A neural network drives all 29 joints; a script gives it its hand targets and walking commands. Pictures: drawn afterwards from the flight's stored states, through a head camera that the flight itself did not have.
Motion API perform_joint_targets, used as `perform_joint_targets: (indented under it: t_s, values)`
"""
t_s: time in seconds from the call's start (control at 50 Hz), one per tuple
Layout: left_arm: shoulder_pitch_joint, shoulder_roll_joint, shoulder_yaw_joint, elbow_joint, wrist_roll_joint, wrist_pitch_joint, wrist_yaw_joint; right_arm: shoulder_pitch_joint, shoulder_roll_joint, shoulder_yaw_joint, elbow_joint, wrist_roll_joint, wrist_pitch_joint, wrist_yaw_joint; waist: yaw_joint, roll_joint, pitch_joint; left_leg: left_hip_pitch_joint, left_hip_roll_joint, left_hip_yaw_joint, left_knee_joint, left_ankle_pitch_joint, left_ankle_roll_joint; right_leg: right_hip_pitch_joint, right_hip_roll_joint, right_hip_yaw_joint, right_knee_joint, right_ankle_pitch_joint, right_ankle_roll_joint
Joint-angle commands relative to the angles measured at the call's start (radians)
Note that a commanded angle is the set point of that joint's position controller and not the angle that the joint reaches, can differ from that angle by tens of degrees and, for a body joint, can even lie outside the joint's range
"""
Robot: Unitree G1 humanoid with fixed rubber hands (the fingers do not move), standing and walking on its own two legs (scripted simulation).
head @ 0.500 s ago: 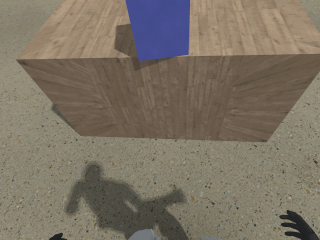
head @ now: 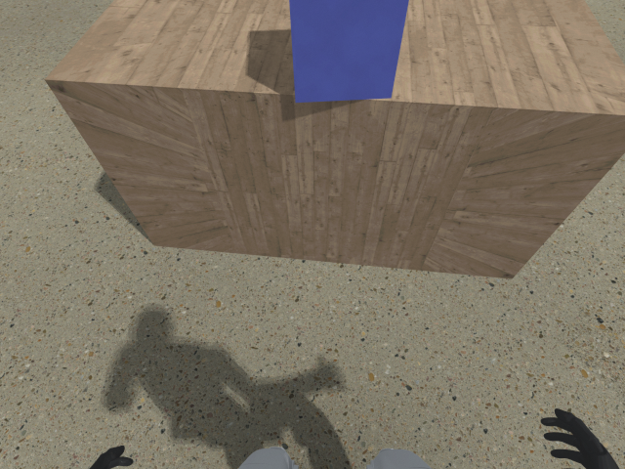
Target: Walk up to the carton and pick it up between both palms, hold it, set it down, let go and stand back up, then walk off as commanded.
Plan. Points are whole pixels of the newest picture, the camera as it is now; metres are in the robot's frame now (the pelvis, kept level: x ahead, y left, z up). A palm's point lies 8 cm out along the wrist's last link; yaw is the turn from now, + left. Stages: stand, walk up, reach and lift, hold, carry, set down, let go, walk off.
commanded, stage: walk off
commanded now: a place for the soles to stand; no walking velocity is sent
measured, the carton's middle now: (341, 18) +0.92 +0.00 +0.08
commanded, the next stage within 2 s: stand in 0.26 s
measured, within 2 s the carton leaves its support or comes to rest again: neither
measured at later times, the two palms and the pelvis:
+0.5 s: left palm out of the picture +0.05 +0.31 -0.09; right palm out of the picture +0.08 -0.32 -0.08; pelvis -0.05 -0.01 +0.00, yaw +0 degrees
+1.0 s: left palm out of the picture +0.06 +0.30 -0.08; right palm out of the picture +0.08 -0.33 -0.08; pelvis -0.04 -0.01 +0.01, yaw +0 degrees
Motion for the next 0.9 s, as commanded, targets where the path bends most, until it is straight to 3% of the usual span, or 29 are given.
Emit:
perform_joint_targets:
  t_s: [0.0, 0.02, 0.04, 0.06, 0.08, 0.1, 0.12, 0.16, 0.18, 0.2, 0.22, 0.24, 0.3, 0.32, 0.34, 0.36, 0.38, 0.4, 0.42, 0.44, 0.5, 0.52, 0.54, 0.64, 0.72, 0.8, 0.84, 0.86, 0.88]
  values:
    - [0.055, 0.12, 0.085, 0.016, -0.054, -0.037, -0.009, -0.01, -0.201, -0.061, -0.039, 0.005, -0.002, -0.01, 0.018, 0.133, -0.203, 0.198, 0.159, -0.108, -0.04, 0.391, 0.141, 0.068, -0.015, -0.089, -0.496, 0.205, -0.026]
    - [0.099, 0.147, 0.09, 0.035, -0.045, -0.04, -0.005, -0.013, -0.197, -0.069, -0.031, 0.011, 0.006, -0.012, 0.021, 0.13, -0.252, 0.162, 0.132, -0.064, 0.021, 0.351, 0.087, 0.175, -0.024, -0.071, -0.518, 0.389, -0.029]
    - [0.103, 0.182, 0.095, 0.021, -0.042, -0.039, 0.0, -0.02, -0.172, -0.056, -0.034, 0.022, 0.01, -0.013, 0.026, 0.051, -0.273, 0.045, 0.082, -0.041, 0.078, 0.228, 0.058, 0.251, -0.095, 0.076, -0.499, 0.512, -0.069]
    - [0.088, 0.243, 0.104, -0.007, -0.036, -0.04, 0.0, -0.008, -0.16, -0.047, -0.045, 0.032, 0.013, -0.009, 0.015, -0.076, -0.271, -0.069, 0.003, 0.006, 0.121, -0.005, 0.02, 0.236, -0.208, 0.284, -0.502, 0.45, -0.126]
    - [-0.016, 0.25, 0.103, 0.002, -0.027, -0.042, -0.003, -0.025, -0.154, -0.045, -0.006, 0.022, 0.021, -0.013, -0.002, -0.086, -0.187, -0.03, -0.02, -0.016, 0.227, -0.254, 0.006, 0.048, -0.299, 0.345, -0.58, 0.295, -0.215]
    - [-0.053, 0.265, 0.098, -0.004, -0.018, -0.051, -0.003, 0.016, -0.17, -0.057, 0.02, 0.028, 0.027, -0.011, -0.017, -0.092, -0.17, 0.007, -0.01, -0.059, 0.276, -0.292, 0.004, 0.008, -0.343, 0.388, -0.571, 0.336, -0.258]
    - [-0.065, 0.237, 0.08, -0.016, -0.025, -0.056, -0.004, 0.023, -0.161, -0.056, 0.009, 0.029, 0.025, -0.01, -0.03, -0.064, -0.158, 0.016, -0.011, -0.049, 0.271, -0.276, 0.01, 0.003, -0.32, 0.326, -0.548, 0.417, -0.253]
    - [-0.081, 0.222, 0.08, -0.02, -0.023, -0.056, 0.0, 0.02, -0.15, -0.051, 0.01, 0.029, 0.02, -0.009, -0.02, -0.153, -0.124, -0.018, 0.013, -0.009, 0.207, -0.216, 0.012, 0.046, -0.275, 0.222, -0.498, 0.595, -0.235]
    - [-0.028, 0.217, 0.078, 0.004, -0.023, -0.055, 0.001, 0.021, -0.127, -0.043, 0.011, 0.026, 0.012, -0.008, -0.008, -0.121, -0.172, 0.0, 0.032, -0.002, 0.067, -0.162, 0.015, 0.123, -0.252, 0.206, -0.438, 0.705, -0.219]
    - [-0.061, 0.199, 0.074, -0.003, -0.033, -0.052, -0.001, 0.043, -0.125, -0.043, 0.021, 0.036, 0.005, -0.007, -0.031, -0.116, -0.166, 0.06, 0.026, 0.004, -0.006, -0.083, 0.017, 0.099, -0.225, 0.149, -0.413, 0.696, -0.183]
    - [-0.079, 0.182, 0.064, -0.001, -0.042, -0.048, -0.007, 0.055, -0.126, -0.039, 0.043, 0.028, -0.001, -0.007, -0.032, -0.091, -0.192, 0.118, 0.024, 0.02, -0.121, -0.053, 0.018, 0.087, -0.207, 0.144, -0.434, 0.54, -0.148]
    - [-0.076, 0.176, 0.06, -0.009, -0.049, -0.041, -0.004, 0.048, -0.143, -0.04, 0.048, 0.012, -0.009, -0.011, -0.033, -0.097, -0.203, 0.183, 0.037, -0.012, -0.19, 0.018, 0.03, 0.057, -0.191, 0.143, -0.41, 0.528, -0.122]
    - [-0.067, 0.129, 0.048, 0.0, -0.069, -0.036, -0.014, 0.022, -0.213, -0.046, 0.056, -0.005, -0.028, -0.018, -0.017, 0.102, -0.165, 0.235, 0.251, -0.302, -0.314, 0.136, 0.134, -0.106, -0.024, 0.0, -0.188, 0.219, -0.03]
    - [-0.023, 0.133, 0.056, 0.012, -0.072, -0.032, -0.015, 0.004, -0.222, -0.038, 0.044, 0.006, -0.035, -0.02, 0.004, 0.09, -0.121, 0.205, 0.31, -0.332, -0.337, 0.265, 0.148, -0.111, 0.012, -0.051, -0.169, 0.02, -0.022]
    - [-0.011, 0.137, 0.058, 0.024, -0.066, -0.032, -0.011, -0.018, -0.224, -0.038, 0.047, 0.005, -0.035, -0.016, -0.004, 0.171, -0.092, 0.073, 0.347, -0.287, -0.315, 0.264, 0.203, -0.032, -0.026, -0.015, -0.165, -0.017, -0.03]
    - [-0.005, 0.158, 0.07, 0.038, -0.061, -0.036, -0.012, -0.063, -0.231, -0.039, 0.047, 0.008, -0.034, -0.008, 0.021, 0.13, -0.042, -0.026, 0.298, -0.253, -0.323, 0.14, 0.186, 0.067, -0.045, -0.044, -0.211, 0.035, -0.031]
    - [-0.017, 0.146, 0.061, 0.029, -0.06, -0.039, -0.023, -0.07, -0.205, -0.035, 0.042, 0.006, -0.034, -0.009, 0.022, 0.149, -0.047, -0.034, 0.224, -0.152, -0.289, 0.114, 0.148, 0.112, -0.038, -0.049, -0.28, 0.107, -0.047]
    - [-0.029, 0.135, 0.063, 0.03, -0.06, -0.046, -0.027, -0.075, -0.197, -0.036, 0.037, 0.001, -0.029, -0.006, 0.03, 0.154, -0.083, 0.029, 0.156, -0.066, -0.242, 0.133, 0.082, 0.139, -0.06, -0.031, -0.408, 0.317, -0.05]
    - [-0.033, 0.152, 0.073, 0.026, -0.052, -0.056, -0.025, -0.06, -0.184, -0.035, 0.029, 0.012, -0.026, -0.002, 0.02, 0.093, -0.123, 0.055, 0.12, -0.06, -0.175, 0.17, 0.042, 0.171, -0.08, 0.01, -0.436, 0.483, -0.06]
    - [-0.053, 0.155, 0.063, 0.016, -0.059, -0.053, -0.027, -0.052, -0.177, -0.037, 0.024, 0.016, -0.026, -0.002, 0.012, 0.114, -0.169, 0.065, 0.106, -0.051, -0.173, 0.15, 0.042, 0.193, -0.093, 0.03, -0.418, 0.534, -0.062]
    - [-0.076, 0.173, 0.065, 0.028, -0.042, -0.046, -0.03, -0.042, -0.173, -0.036, 0.052, 0.021, -0.013, 0.001, -0.016, 0.026, -0.141, 0.028, 0.094, -0.107, -0.275, -0.281, 0.04, 0.114, -0.115, 0.115, -0.527, 0.053, -0.087]
    - [-0.121, 0.176, 0.063, 0.034, -0.037, -0.052, -0.035, -0.013, -0.167, -0.039, 0.066, 0.012, -0.012, -0.002, -0.037, 0.032, -0.12, 0.08, 0.081, -0.113, -0.304, -0.293, 0.034, 0.031, -0.151, 0.158, -0.557, -0.049, -0.095]
    - [-0.116, 0.168, 0.059, 0.032, -0.04, -0.045, -0.039, -0.032, -0.166, -0.04, 0.074, 0.012, -0.015, 0.001, -0.025, 0.072, -0.085, 0.058, 0.077, -0.109, -0.3, -0.323, 0.04, 0.009, -0.124, 0.134, -0.564, -0.083, -0.075]
    - [-0.115, 0.149, 0.052, 0.051, -0.046, -0.056, -0.039, -0.029, -0.175, -0.03, 0.101, 0.02, -0.035, -0.004, -0.016, 0.016, -0.139, 0.059, 0.115, -0.124, -0.325, -0.113, 0.042, 0.127, -0.093, 0.048, -0.468, 0.264, -0.058]
    - [-0.101, 0.161, 0.049, 0.045, -0.043, -0.06, -0.038, -0.036, -0.171, -0.036, 0.086, 0.019, -0.033, -0.004, -0.02, -0.004, -0.189, 0.148, 0.099, -0.091, -0.275, -0.028, 0.024, 0.099, -0.106, 0.079, -0.519, 0.244, -0.061]
    - [-0.127, 0.139, 0.043, 0.041, -0.049, -0.064, -0.031, -0.031, -0.162, -0.026, 0.094, 0.023, -0.033, -0.004, -0.016, -0.008, -0.185, 0.121, 0.114, -0.072, -0.274, 0.07, 0.035, 0.141, -0.107, 0.062, -0.485, 0.43, -0.068]
    - [-0.108, 0.148, 0.044, 0.038, -0.054, -0.059, -0.029, -0.035, -0.162, -0.026, 0.092, 0.022, -0.033, -0.01, -0.015, 0.061, -0.192, 0.125, 0.13, -0.092, -0.284, 0.095, 0.047, 0.133, -0.107, 0.049, -0.442, 0.429, -0.055]
    - [-0.111, 0.154, 0.048, 0.043, -0.042, -0.061, -0.03, -0.04, -0.169, -0.032, 0.09, 0.025, -0.029, -0.009, -0.014, 0.007, -0.218, 0.132, 0.118, -0.08, -0.262, 0.098, 0.036, 0.159, -0.097, 0.057, -0.464, 0.435, -0.066]
    - [-0.117, 0.149, 0.045, 0.039, -0.044, -0.065, -0.027, -0.019, -0.162, -0.031, 0.093, 0.02, -0.028, -0.005, -0.027, 0.02, -0.229, 0.137, 0.114, -0.06, -0.251, 0.119, 0.033, 0.162, -0.116, 0.064, -0.47, 0.455, -0.07]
